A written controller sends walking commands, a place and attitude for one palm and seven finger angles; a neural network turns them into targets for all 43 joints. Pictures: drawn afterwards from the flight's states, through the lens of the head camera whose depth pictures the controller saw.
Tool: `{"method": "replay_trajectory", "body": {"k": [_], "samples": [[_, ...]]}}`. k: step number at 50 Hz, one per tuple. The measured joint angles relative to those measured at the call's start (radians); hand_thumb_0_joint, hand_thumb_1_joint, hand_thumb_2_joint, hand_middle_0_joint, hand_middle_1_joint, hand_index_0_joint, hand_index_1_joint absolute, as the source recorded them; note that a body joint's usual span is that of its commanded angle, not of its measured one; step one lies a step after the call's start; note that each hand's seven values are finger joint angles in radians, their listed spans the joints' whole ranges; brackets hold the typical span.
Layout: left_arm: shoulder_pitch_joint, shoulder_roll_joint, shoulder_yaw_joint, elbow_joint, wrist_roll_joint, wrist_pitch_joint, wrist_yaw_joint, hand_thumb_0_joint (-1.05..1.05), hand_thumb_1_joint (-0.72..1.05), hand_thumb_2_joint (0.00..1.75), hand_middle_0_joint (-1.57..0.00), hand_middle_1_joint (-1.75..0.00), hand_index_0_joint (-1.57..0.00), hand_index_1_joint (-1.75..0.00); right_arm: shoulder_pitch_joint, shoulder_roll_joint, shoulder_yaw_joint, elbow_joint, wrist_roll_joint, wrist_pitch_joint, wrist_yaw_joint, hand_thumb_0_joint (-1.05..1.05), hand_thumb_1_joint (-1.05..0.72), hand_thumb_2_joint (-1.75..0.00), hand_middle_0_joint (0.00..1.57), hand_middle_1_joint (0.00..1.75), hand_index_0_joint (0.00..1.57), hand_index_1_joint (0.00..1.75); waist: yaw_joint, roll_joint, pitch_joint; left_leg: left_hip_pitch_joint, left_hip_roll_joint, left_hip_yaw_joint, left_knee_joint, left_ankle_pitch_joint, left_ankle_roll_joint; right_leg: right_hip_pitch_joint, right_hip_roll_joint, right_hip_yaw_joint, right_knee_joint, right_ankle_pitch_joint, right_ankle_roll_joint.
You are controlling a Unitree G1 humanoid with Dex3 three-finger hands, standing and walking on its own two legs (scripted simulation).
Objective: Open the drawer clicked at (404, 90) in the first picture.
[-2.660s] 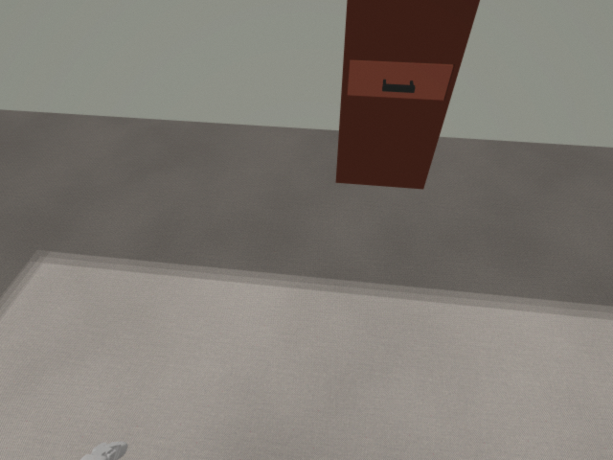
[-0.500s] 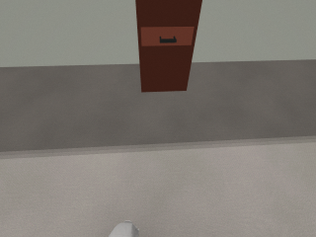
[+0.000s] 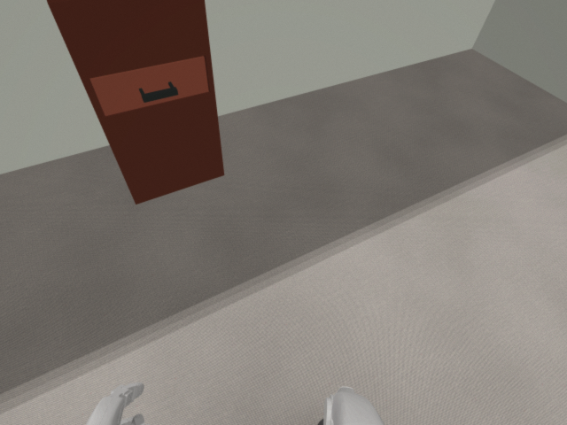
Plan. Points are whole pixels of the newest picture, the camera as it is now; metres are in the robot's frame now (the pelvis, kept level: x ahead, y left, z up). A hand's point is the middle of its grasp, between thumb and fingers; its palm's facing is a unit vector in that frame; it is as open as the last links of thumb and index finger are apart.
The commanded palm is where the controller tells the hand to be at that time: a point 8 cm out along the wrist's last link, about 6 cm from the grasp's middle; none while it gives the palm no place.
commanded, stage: walk to a spot facing it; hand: left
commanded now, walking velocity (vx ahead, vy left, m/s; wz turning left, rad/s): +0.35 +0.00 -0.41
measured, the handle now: (158, 91) +1.17 +0.45 -0.23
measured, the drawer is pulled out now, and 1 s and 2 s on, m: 0.00 0.00 0.00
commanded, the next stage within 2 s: turn to face it in 1.04 s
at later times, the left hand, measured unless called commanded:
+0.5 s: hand (186, 345) +0.28 +0.18 -0.18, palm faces -0.09 -0.97 -0.22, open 7.2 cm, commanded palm none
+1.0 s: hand (230, 234) +0.53 +0.12 -0.18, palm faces -0.35 -0.93 -0.13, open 7.3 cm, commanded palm none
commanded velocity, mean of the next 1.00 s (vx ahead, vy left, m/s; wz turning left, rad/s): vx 0.35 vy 0.00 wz -0.33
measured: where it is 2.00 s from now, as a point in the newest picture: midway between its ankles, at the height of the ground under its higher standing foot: (311, 302)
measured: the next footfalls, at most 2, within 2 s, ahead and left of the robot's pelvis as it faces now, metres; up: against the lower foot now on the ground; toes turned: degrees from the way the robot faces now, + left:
right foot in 0.16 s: +0.21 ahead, -0.14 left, +0.00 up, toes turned -12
left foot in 0.56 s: +0.38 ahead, +0.07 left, +0.00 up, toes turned +0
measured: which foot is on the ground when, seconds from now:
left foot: down 0.00-0.16, up 0.18-0.54, down 0.56-1.00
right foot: up 0.00-0.14, down 0.16-0.56, up 0.58-1.00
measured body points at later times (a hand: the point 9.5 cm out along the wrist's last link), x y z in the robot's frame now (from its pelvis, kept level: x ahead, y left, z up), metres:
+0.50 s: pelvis +0.22 -0.02 -0.01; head +0.22 -0.01 +0.44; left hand +0.28 +0.23 -0.16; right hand +0.26 -0.27 -0.14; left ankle +0.32 +0.09 -0.72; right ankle +0.17 -0.13 -0.74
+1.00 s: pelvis +0.42 -0.02 +0.00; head +0.45 -0.01 +0.45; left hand +0.55 +0.17 -0.17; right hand +0.25 -0.18 -0.14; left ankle +0.34 +0.07 -0.74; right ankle +0.48 -0.20 -0.69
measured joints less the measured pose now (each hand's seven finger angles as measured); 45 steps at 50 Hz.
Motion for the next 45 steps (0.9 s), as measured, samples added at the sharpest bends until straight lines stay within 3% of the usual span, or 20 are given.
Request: {"method": "replay_trajectory", "body": {"k": [6,8,9,11,12,14,17,20,27,28,31,33,35,40,45], "samples": [[-0.09,-0.044,-0.031,-0.013,-0.006,-0.016,-0.002,0.0,0.91,0.9,-0.2,-0.29,-0.19,-0.3,0.084,0.003,0.007,0.048,-0.006,0.02,0.008,0.0,-0.91,-0.9,0.2,0.3,0.2,0.3,-0.052,0.026,0.042,0.079,0.046,0.055,0.056,-0.11,-0.059,0.104,0.052,-0.055,-0.232,-0.065,-0.06],[-0.094,-0.049,-0.044,-0.02,-0.005,-0.046,-0.002,0.0,0.91,0.9,-0.2,-0.29,-0.19,-0.3,0.114,0.018,0.013,0.064,0.001,0.032,0.016,0.0,-0.91,-0.9,0.2,0.3,0.2,0.3,-0.052,0.018,0.043,0.039,0.089,0.046,0.235,-0.168,-0.065,0.182,0.072,-0.071,-0.318,-0.024,-0.092],[-0.093,-0.054,-0.045,-0.02,-0.008,-0.065,0.004,0.0,0.91,0.9,-0.2,-0.29,-0.19,-0.3,0.108,0.024,0.016,0.071,0.007,0.043,0.019,0.0,-0.91,-0.9,0.2,0.3,0.2,0.3,-0.046,0.015,0.049,-0.027,0.102,-0.011,0.413,-0.196,-0.062,0.174,0.079,-0.069,-0.282,-0.014,-0.097],[-0.072,-0.066,-0.054,-0.01,-0.022,-0.082,0.015,0.0,0.91,0.9,-0.2,-0.29,-0.19,-0.3,0.069,0.03,0.017,0.073,0.015,0.06,0.019,0.01,-0.91,-0.9,0.2,0.3,0.2,0.3,-0.044,0.016,0.063,-0.176,0.083,-0.151,0.741,-0.198,-0.049,0.191,0.093,-0.061,-0.238,-0.063,-0.097],[-0.052,-0.072,-0.058,0.0,-0.026,-0.083,0.021,0.0,0.91,0.9,-0.2,-0.3,-0.2,-0.3,0.044,0.031,0.016,0.067,0.015,0.063,0.018,0.01,-0.91,-0.9,0.2,0.3,0.2,0.3,-0.042,0.018,0.064,-0.242,0.074,-0.194,0.843,-0.167,-0.045,0.215,0.103,-0.056,-0.25,-0.078,-0.095],[-0.004,-0.087,-0.064,0.029,-0.027,-0.081,0.032,0.0,0.91,0.9,-0.2,-0.3,-0.2,-0.3,-0.011,0.031,0.012,0.043,0.009,0.064,0.017,0.01,-0.91,-0.9,0.2,0.3,0.2,0.3,-0.037,0.028,0.054,-0.352,0.074,-0.238,0.906,-0.101,-0.043,0.269,0.121,-0.043,-0.307,-0.076,-0.084],[0.061,-0.092,-0.035,0.063,-0.036,-0.088,0.056,-0.02,0.93,0.9,-0.21,-0.3,-0.2,-0.3,-0.084,0.034,0.008,-0.008,0.001,0.057,0.017,0.01,-0.91,-0.9,0.2,0.3,0.2,0.3,-0.025,0.041,0.025,-0.466,0.086,-0.262,0.807,-0.039,-0.051,0.334,0.139,-0.028,-0.387,-0.064,-0.082],[0.107,-0.063,-0.028,0.09,-0.024,-0.085,0.058,-0.03,0.95,0.9,-0.21,-0.3,-0.2,-0.3,-0.144,0.038,0.003,-0.045,-0.003,0.052,0.021,0.01,-0.92,-0.9,0.2,0.3,0.2,0.3,-0.001,0.048,-0.006,-0.506,0.089,-0.256,0.63,0.017,-0.055,0.384,0.147,-0.015,-0.428,-0.075,-0.075],[0.223,-0.03,-0.029,0.138,-0.02,-0.068,0.047,-0.01,0.93,0.9,-0.21,-0.3,-0.2,-0.3,-0.216,0.003,-0.004,-0.078,0.0,0.033,0.041,0.01,-0.93,-0.9,0.2,0.3,0.2,0.3,0.06,0.038,-0.049,-0.374,0.032,-0.217,0.274,0.081,-0.039,0.486,0.14,0.016,-0.402,-0.184,-0.029],[0.241,-0.027,-0.028,0.143,-0.021,-0.064,0.046,-0.01,0.92,0.9,-0.21,-0.3,-0.2,-0.3,-0.22,0.002,-0.003,-0.081,0.0,0.025,0.04,0.0,-0.93,-0.9,0.2,0.3,0.2,0.3,0.063,0.026,-0.051,-0.347,0.019,-0.207,0.246,0.093,-0.022,0.486,0.13,0.026,-0.367,-0.216,-0.023],[0.264,-0.029,-0.027,0.17,-0.023,-0.042,0.045,0.0,0.92,0.9,-0.2,-0.3,-0.19,-0.3,-0.225,0.011,0.006,-0.091,-0.01,0.002,0.032,0.0,-0.92,-0.9,0.2,0.3,0.2,0.3,0.067,-0.006,-0.044,-0.311,0.004,-0.156,0.281,0.051,0.044,0.372,0.111,0.06,-0.043,-0.295,-0.05],[0.263,-0.037,-0.027,0.183,-0.018,-0.035,0.036,0.0,0.91,0.9,-0.2,-0.29,-0.19,-0.3,-0.202,0.021,0.012,-0.088,-0.007,-0.003,0.024,0.0,-0.92,-0.9,0.2,0.3,0.2,0.3,0.061,-0.008,-0.045,-0.261,-0.001,-0.135,0.235,0.044,0.058,0.274,0.099,0.05,0.157,-0.248,-0.055],[0.253,-0.045,-0.024,0.181,-0.013,-0.033,0.029,0.0,0.91,0.9,-0.2,-0.29,-0.19,-0.3,-0.169,0.036,0.017,-0.069,-0.005,-0.006,0.017,0.0,-0.92,-0.9,0.2,0.3,0.2,0.3,0.062,-0.012,-0.044,-0.205,-0.009,-0.117,0.165,0.056,0.056,0.193,0.076,0.041,0.247,-0.176,-0.048],[0.223,-0.075,-0.02,0.155,-0.008,-0.026,0.024,0.0,0.91,0.9,-0.2,-0.29,-0.19,-0.3,-0.078,0.057,0.013,-0.002,0.006,-0.005,0.001,0.0,-0.93,-0.89,0.2,0.3,0.2,0.3,0.066,-0.013,-0.043,-0.088,-0.025,-0.072,0.023,0.066,0.055,0.052,0.024,0.044,0.259,-0.037,-0.018],[0.176,-0.085,-0.012,0.148,-0.004,-0.007,0.025,0.01,0.92,0.9,-0.2,-0.3,-0.19,-0.3,0.004,0.085,0.016,0.046,0.008,-0.005,-0.002,0.0,-0.92,-0.9,0.2,0.3,0.2,0.3,0.044,-0.014,-0.024,0.002,-0.028,-0.027,-0.034,0.03,0.04,-0.005,-0.006,0.012,0.143,0.018,0.001]]}}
